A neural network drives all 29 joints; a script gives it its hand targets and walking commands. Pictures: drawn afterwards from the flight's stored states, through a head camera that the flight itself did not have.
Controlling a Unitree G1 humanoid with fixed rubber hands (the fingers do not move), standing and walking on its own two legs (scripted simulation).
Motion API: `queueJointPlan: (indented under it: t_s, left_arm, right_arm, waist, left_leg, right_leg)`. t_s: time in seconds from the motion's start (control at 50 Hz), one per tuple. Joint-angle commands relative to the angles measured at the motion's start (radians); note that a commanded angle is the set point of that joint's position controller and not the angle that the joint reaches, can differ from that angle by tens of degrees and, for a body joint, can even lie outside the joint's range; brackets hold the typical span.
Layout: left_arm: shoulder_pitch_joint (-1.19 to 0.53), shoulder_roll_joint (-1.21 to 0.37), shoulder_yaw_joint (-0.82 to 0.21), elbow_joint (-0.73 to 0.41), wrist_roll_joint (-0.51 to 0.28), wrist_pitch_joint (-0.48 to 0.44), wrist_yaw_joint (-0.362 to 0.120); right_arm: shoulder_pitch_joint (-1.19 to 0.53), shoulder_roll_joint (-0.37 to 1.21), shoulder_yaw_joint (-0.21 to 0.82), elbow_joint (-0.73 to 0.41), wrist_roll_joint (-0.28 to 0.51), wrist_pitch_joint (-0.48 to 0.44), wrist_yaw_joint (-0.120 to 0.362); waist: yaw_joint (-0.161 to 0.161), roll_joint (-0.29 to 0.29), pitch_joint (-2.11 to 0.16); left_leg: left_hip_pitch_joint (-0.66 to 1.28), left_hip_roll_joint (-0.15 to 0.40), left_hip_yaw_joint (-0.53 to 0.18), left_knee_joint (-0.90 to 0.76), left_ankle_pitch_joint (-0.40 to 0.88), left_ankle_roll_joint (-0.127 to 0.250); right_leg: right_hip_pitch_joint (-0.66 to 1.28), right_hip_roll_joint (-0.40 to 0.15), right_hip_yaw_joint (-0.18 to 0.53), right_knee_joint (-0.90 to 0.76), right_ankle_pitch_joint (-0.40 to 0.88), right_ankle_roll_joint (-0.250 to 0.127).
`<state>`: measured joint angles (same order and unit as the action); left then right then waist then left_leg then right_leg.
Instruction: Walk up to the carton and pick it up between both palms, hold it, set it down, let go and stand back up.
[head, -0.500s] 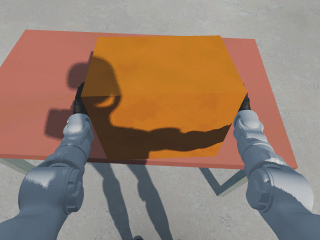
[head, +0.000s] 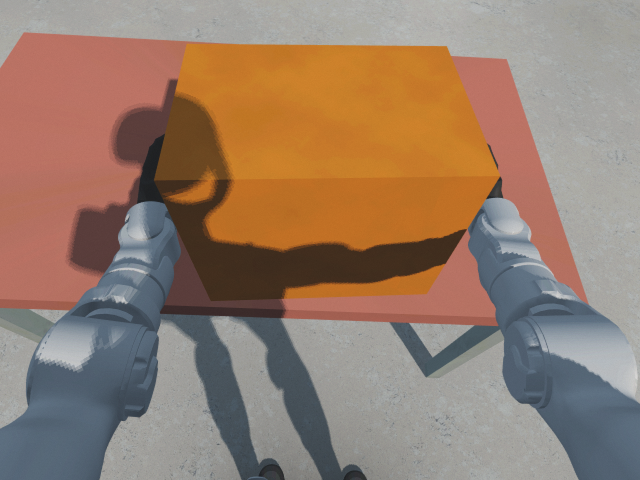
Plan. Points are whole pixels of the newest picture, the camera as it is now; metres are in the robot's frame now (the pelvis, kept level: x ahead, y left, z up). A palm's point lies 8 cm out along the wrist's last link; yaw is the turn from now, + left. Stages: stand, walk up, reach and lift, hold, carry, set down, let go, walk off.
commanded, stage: set down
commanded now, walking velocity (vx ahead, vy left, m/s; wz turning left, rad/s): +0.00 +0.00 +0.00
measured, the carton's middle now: (320, 183) +0.49 +0.02 +0.03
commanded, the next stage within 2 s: none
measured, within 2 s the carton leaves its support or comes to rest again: neither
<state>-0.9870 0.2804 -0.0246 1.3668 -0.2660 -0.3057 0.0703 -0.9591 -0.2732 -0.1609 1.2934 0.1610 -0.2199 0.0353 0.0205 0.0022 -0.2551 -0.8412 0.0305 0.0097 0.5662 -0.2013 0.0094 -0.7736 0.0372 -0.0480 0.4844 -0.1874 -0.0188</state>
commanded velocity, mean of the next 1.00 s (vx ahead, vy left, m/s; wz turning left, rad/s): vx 0.00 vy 0.00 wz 0.00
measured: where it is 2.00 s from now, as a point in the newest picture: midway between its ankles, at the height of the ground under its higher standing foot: outside the picture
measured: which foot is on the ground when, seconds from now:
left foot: down 0.00-1.00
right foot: down 0.00-1.00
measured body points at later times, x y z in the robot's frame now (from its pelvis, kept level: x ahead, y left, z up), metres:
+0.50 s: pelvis -0.02 -0.01 -0.01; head +0.10 +0.00 +0.42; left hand +0.46 +0.25 +0.05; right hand +0.48 -0.23 +0.07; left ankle +0.01 +0.11 -0.72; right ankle +0.00 -0.11 -0.72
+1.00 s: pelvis -0.03 -0.02 -0.01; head +0.07 +0.00 +0.43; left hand +0.40 +0.27 +0.05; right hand +0.44 -0.23 +0.06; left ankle +0.01 +0.11 -0.72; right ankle +0.00 -0.11 -0.72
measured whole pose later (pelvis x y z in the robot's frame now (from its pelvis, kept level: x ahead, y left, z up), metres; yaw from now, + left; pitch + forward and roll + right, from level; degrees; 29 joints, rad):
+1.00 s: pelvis -0.03 -0.02 -0.01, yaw +2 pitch +24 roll -2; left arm -0.83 0.47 -0.16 1.09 -0.46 -0.11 0.02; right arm -0.84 -0.42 0.10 1.09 0.50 -0.09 0.02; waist 0.02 0.00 -0.24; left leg -0.88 0.03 -0.04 0.65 -0.20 -0.02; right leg -0.81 0.04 -0.09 0.60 -0.21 -0.05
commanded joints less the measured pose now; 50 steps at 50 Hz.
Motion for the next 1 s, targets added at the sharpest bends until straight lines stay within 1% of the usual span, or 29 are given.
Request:
queueJointPlan:
  t_s: [0.0,0.06,0.12,0.16,0.2,0.26,0.28,0.34,0.36,0.42,0.52,0.56,0.58,0.6,0.62,0.64,0.68,0.7,0.72,0.74,0.76,0.8,0.82,0.84,0.86,0.9,0.94,0.96,0.98]
  left_arm:
    - [-0.625,0.083,-0.029,-0.217,-0.02,-0.053,-0.002]
    - [-0.616,0.135,-0.028,-0.216,-0.026,-0.043,-0.002]
    - [-0.622,0.203,-0.031,-0.238,-0.053,-0.022,0.005]
    - [-0.619,0.23,-0.034,-0.211,-0.07,0.0,0.002]
    - [-0.626,0.239,-0.046,-0.229,-0.084,0.006,0.0]
    - [-0.63,0.276,-0.063,-0.198,-0.112,0.031,-0.007]
    - [-0.633,0.282,-0.073,-0.212,-0.126,0.034,-0.009]
    - [-0.605,0.3,-0.09,-0.181,-0.141,0.048,-0.024]
    - [-0.635,0.305,-0.103,-0.188,-0.155,0.048,-0.028]
    - [-0.615,0.306,-0.124,-0.197,-0.167,0.053,-0.036]
    - [-0.615,0.324,-0.154,-0.183,-0.19,0.063,-0.046]
    - [-0.609,0.344,-0.149,-0.251,-0.195,0.069,-0.045]
    - [-0.585,0.358,-0.133,-0.259,-0.184,0.071,-0.047]
    - [-0.573,0.362,-0.129,-0.262,-0.177,0.084,-0.052]
    - [-0.564,0.37,-0.117,-0.286,-0.177,0.079,-0.053]
    - [-0.504,0.36,-0.108,-0.277,-0.165,0.075,-0.057]
    - [-0.486,0.399,-0.078,-0.35,-0.159,0.08,-0.058]
    - [-0.486,0.395,-0.076,-0.362,-0.158,0.085,-0.058]
    - [-0.464,0.41,-0.062,-0.408,-0.154,0.094,-0.056]
    - [-0.465,0.411,-0.057,-0.407,-0.154,0.099,-0.058]
    - [-0.487,0.43,-0.05,-0.432,-0.163,0.092,-0.055]
    - [-0.416,0.403,-0.061,-0.444,-0.163,0.109,-0.055]
    - [-0.443,0.433,-0.047,-0.504,-0.173,0.11,-0.053]
    - [-0.42,0.426,-0.051,-0.505,-0.172,0.115,-0.051]
    - [-0.467,0.439,-0.057,-0.505,-0.183,0.12,-0.051]
    - [-0.402,0.407,-0.072,-0.474,-0.185,0.136,-0.053]
    - [-0.401,0.411,-0.08,-0.514,-0.197,0.128,-0.055]
    - [-0.431,0.412,-0.088,-0.492,-0.202,0.135,-0.054]
    - [-0.401,0.405,-0.096,-0.477,-0.205,0.153,-0.054]
  right_arm:
    - [-0.559,-0.17,0.036,-0.219,0.034,-0.064,0.011]
    - [-0.555,-0.234,0.053,-0.208,0.062,-0.069,0.006]
    - [-0.564,-0.313,0.087,-0.219,0.126,-0.071,-0.001]
    - [-0.57,-0.337,0.118,-0.199,0.154,-0.055,-0.004]
    - [-0.581,-0.337,0.138,-0.204,0.187,-0.051,-0.004]
    - [-0.594,-0.38,0.182,-0.184,0.234,-0.031,0.001]
    - [-0.603,-0.379,0.196,-0.202,0.251,-0.025,0.003]
    - [-0.585,-0.379,0.245,-0.191,0.292,-0.006,0.005]
    - [-0.608,-0.371,0.249,-0.192,0.305,-0.001,0.006]
    - [-0.586,-0.373,0.269,-0.197,0.326,0.012,0.011]
    - [-0.583,-0.366,0.278,-0.174,0.332,0.036,0.013]
    - [-0.572,-0.388,0.272,-0.222,0.339,0.034,0.009]
    - [-0.546,-0.396,0.266,-0.233,0.333,0.029,0.006]
    - [-0.543,-0.4,0.266,-0.227,0.332,0.037,0.0]
    - [-0.527,-0.402,0.246,-0.255,0.325,0.026,-0.004]
    - [-0.483,-0.387,0.255,-0.245,0.32,0.018,-0.008]
    - [-0.469,-0.421,0.246,-0.3,0.334,0.01,-0.016]
    - [-0.471,-0.41,0.248,-0.317,0.336,0.013,-0.02]
    - [-0.453,-0.427,0.239,-0.351,0.337,0.014,-0.023]
    - [-0.454,-0.417,0.228,-0.353,0.332,0.02,-0.026]
    - [-0.471,-0.427,0.205,-0.389,0.332,0.015,-0.028]
    - [-0.415,-0.423,0.215,-0.387,0.329,0.025,-0.029]
    - [-0.436,-0.445,0.196,-0.445,0.335,0.023,-0.031]
    - [-0.409,-0.431,0.199,-0.442,0.334,0.028,-0.03]
    - [-0.448,-0.442,0.185,-0.456,0.331,0.037,-0.029]
    - [-0.387,-0.418,0.2,-0.421,0.332,0.056,-0.023]
    - [-0.382,-0.423,0.197,-0.442,0.342,0.052,-0.021]
    - [-0.407,-0.423,0.197,-0.425,0.341,0.063,-0.018]
    - [-0.39,-0.427,0.217,-0.406,0.353,0.08,-0.013]
  waist:
    - [-0.019,0.046,-0.927]
    - [-0.016,0.048,-0.957]
    - [-0.01,0.052,-1.011]
    - [-0.01,0.025,-0.99]
    - [-0.009,0.027,-0.995]
    - [-0.001,0.014,-0.976]
    - [0.0,0.001,-0.982]
    - [0.008,-0.011,-0.953]
    - [0.008,-0.006,-0.947]
    - [0.012,0.005,-0.941]
    - [0.003,0.008,-0.905]
    - [0.0,0.026,-0.96]
    - [0.004,0.026,-0.971]
    - [-0.004,0.03,-0.965]
    - [-0.001,0.027,-0.978]
    - [-0.002,0.021,-0.953]
    - [0.008,0.023,-0.979]
    - [0.005,0.03,-0.974]
    - [0.008,0.032,-0.992]
    - [0.0,0.031,-0.969]
    - [0.002,0.033,-0.983]
    - [-0.006,0.034,-0.949]
    - [-0.003,0.034,-0.977]
    - [-0.007,0.033,-0.95]
    - [-0.014,0.033,-0.943]
    - [-0.016,0.029,-0.873]
    - [-0.021,0.034,-0.867]
    - [-0.025,0.044,-0.844]
    - [-0.02,0.044,-0.817]
  left_leg:
    - [0.595,0.012,-0.008,0.107,0.609,-0.093]
    - [0.579,0.007,-0.008,0.124,0.626,-0.094]
    - [0.58,0.002,-0.005,0.147,0.662,-0.102]
    - [0.532,-0.003,-0.003,0.145,0.623,-0.096]
    - [0.494,-0.006,-0.005,0.146,0.611,-0.087]
    - [0.475,-0.01,-0.009,0.147,0.573,-0.08]
    - [0.459,-0.012,-0.01,0.148,0.559,-0.073]
    - [0.396,-0.016,-0.01,0.135,0.507,-0.055]
    - [0.375,-0.017,-0.011,0.132,0.485,-0.051]
    - [0.359,-0.017,-0.015,0.131,0.461,-0.046]
    - [0.332,-0.02,-0.027,0.131,0.398,-0.036]
    - [0.363,-0.02,-0.028,0.142,0.441,-0.042]
    - [0.365,-0.022,-0.027,0.144,0.451,-0.043]
    - [0.372,-0.023,-0.027,0.141,0.451,-0.044]
    - [0.364,-0.025,-0.027,0.139,0.451,-0.046]
    - [0.359,-0.026,-0.028,0.138,0.457,-0.044]
    - [0.366,-0.028,-0.027,0.127,0.474,-0.047]
    - [0.363,-0.031,-0.025,0.126,0.475,-0.046]
    - [0.375,-0.033,-0.024,0.122,0.484,-0.047]
    - [0.365,-0.034,-0.025,0.121,0.465,-0.044]
    - [0.355,-0.035,-0.024,0.117,0.441,-0.043]
    - [0.39,-0.034,-0.028,0.106,0.439,-0.043]
    - [0.403,-0.036,-0.028,0.11,0.441,-0.044]
    - [0.403,-0.036,-0.03,0.106,0.426,-0.042]
    - [0.394,-0.036,-0.03,0.102,0.394,-0.039]
    - [0.405,-0.033,-0.04,0.092,0.363,-0.035]
    - [0.418,-0.034,-0.044,0.094,0.36,-0.035]
    - [0.414,-0.032,-0.045,0.092,0.341,-0.036]
    - [0.429,-0.031,-0.048,0.09,0.332,-0.035]
  right_leg:
    - [0.199,-0.002,-0.035,0.04,0.432,0.033]
    - [0.219,0.004,-0.035,0.069,0.482,0.038]
    - [0.232,0.014,-0.031,0.092,0.546,0.043]
    - [0.257,0.016,-0.029,0.106,0.558,0.047]
    - [0.266,0.014,-0.024,0.123,0.572,0.052]
    - [0.26,0.018,-0.023,0.128,0.554,0.055]
    - [0.266,0.017,-0.021,0.134,0.554,0.059]
    - [0.306,0.011,-0.008,0.141,0.558,0.065]
    - [0.296,0.009,-0.008,0.146,0.538,0.066]
    - [0.289,0.007,-0.004,0.146,0.498,0.062]
    - [0.249,0.001,-0.002,0.146,0.413,0.054]
    - [0.261,0.008,-0.001,0.151,0.448,0.053]
    - [0.282,0.008,0.001,0.152,0.469,0.054]
    - [0.293,0.009,0.003,0.149,0.477,0.056]
    - [0.306,0.01,0.003,0.148,0.479,0.056]
    - [0.325,0.006,0.009,0.145,0.492,0.055]
    - [0.366,0.007,0.017,0.144,0.528,0.056]
    - [0.378,0.008,0.019,0.145,0.533,0.055]
    - [0.401,0.009,0.023,0.142,0.548,0.055]
    - [0.394,0.009,0.027,0.138,0.524,0.054]
    - [0.389,0.005,0.027,0.136,0.496,0.053]
    - [0.399,0.007,0.032,0.122,0.487,0.046]
    - [0.395,0.007,0.031,0.12,0.485,0.047]
    - [0.393,0.007,0.032,0.116,0.466,0.043]
    - [0.377,0.005,0.032,0.111,0.43,0.041]
    - [0.367,0.0,0.035,0.095,0.384,0.033]
    - [0.351,-0.002,0.034,0.094,0.371,0.031]
    - [0.335,0.001,0.033,0.094,0.338,0.026]
    - [0.331,0.0,0.039,0.087,0.317,0.024]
